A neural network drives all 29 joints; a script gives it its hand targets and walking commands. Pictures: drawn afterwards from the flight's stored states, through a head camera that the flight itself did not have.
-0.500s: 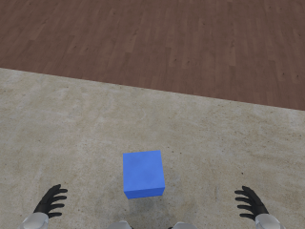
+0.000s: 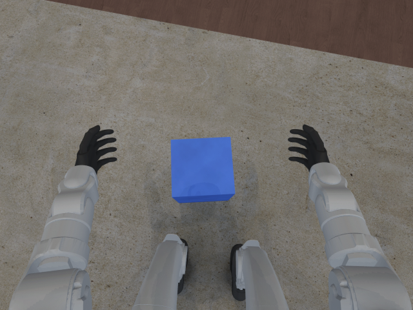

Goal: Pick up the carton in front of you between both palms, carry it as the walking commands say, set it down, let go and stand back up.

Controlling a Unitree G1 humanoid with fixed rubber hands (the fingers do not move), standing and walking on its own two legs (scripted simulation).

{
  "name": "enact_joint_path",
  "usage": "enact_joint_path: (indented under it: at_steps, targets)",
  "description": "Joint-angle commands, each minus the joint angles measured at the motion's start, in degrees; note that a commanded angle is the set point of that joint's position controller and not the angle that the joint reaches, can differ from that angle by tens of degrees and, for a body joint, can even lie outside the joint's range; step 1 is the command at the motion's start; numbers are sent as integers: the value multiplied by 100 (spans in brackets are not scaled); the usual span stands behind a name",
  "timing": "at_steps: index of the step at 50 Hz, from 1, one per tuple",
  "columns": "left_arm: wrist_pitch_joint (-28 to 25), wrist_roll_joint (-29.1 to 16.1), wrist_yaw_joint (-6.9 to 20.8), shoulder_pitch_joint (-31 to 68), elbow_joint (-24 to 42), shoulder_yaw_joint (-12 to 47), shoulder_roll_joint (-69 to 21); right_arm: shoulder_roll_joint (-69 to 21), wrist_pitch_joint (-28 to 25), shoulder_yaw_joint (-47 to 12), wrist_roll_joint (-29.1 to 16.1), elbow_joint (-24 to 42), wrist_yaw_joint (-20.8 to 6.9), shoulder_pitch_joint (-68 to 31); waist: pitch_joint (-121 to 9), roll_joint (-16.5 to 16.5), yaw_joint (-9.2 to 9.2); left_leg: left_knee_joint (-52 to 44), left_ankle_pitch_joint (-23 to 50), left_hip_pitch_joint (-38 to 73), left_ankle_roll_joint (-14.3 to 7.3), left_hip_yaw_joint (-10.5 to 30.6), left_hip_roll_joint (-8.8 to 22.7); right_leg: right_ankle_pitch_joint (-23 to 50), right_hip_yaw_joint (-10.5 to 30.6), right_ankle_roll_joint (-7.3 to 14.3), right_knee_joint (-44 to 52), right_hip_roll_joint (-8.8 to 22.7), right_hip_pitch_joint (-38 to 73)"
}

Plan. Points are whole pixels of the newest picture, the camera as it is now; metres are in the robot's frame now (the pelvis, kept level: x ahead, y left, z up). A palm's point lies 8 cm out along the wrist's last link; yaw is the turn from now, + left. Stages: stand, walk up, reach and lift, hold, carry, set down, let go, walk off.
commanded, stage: reach and lift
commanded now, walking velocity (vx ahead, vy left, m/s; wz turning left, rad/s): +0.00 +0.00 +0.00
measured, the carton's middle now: (202, 173) +0.46 +0.04 -0.55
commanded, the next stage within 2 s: none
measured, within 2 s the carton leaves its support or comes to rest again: leaves its support in 1.94 s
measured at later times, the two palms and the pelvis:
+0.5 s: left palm (125, 144) +0.45 +0.24 -0.20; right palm (277, 136) +0.50 -0.15 -0.20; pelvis -0.01 +0.00 -0.07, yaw +0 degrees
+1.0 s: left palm (146, 168) +0.44 +0.23 -0.43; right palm (257, 163) +0.48 -0.15 -0.43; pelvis -0.06 -0.01 -0.27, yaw +0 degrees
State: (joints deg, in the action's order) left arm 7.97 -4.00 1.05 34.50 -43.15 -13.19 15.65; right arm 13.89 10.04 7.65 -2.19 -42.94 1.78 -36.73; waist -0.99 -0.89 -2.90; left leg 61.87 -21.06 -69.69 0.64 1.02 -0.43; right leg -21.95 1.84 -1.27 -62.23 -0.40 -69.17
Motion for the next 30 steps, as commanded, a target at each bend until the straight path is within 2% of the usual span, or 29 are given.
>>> enact_joint_path:
  at_steps: [1,5,9,14,20,25,30]
  targets:
    - [-19,-19,-43,1797,373,-273,766,663,-16,220,-17,289,43,-2010,-4023,-54,-109,-527,1211,1618,238,-273,-191,805,-210,-116,481,-231,1623]
    - [126,40,-107,3039,19,-370,691,748,108,392,-5,-227,46,-3284,-4167,-59,-140,-466,255,1180,222,-340,-169,-44,-291,-81,388,-265,1124]
    - [149,173,-212,3773,-261,-538,634,851,123,580,105,-665,44,-4118,-4755,-21,-193,-312,117,1073,233,-390,-206,-163,-350,-73,203,-335,822]
    - [-34,488,-267,3809,-268,-845,460,727,-66,851,420,-872,9,-4185,-5447,12,-257,-168,879,1156,276,-419,-258,392,-367,-50,80,-413,652]
    - [-457,657,-218,3443,-287,-1017,163,408,-498,1029,659,-817,21,-3891,-5383,-50,-257,475,1863,239,277,-355,-274,1318,-326,-91,-538,-458,-258]
    - [-700,486,-215,3019,-441,-949,123,254,-716,866,583,-829,134,-3416,-5465,-117,-209,1444,2353,-743,292,-283,-283,1796,-271,-129,-1473,-455,-1234]
    - [-817,79,-250,2970,-284,-662,401,383,-816,421,188,-416,295,-3448,-6261,-250,-241,2443,2834,-1258,314,-271,-322,2278,-241,-153,-2516,-454,-1480]
